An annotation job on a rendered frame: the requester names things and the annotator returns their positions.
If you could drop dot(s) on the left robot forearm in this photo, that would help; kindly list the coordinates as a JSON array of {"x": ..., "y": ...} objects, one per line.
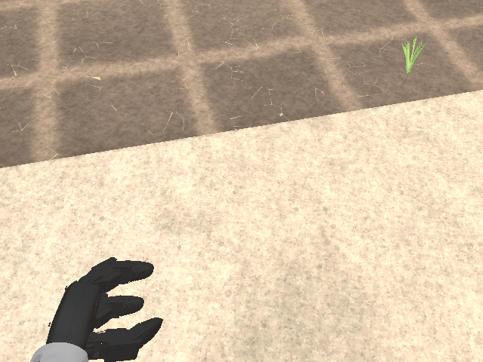
[{"x": 60, "y": 352}]

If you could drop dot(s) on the left robot hand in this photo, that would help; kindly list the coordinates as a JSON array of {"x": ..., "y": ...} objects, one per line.
[{"x": 85, "y": 305}]

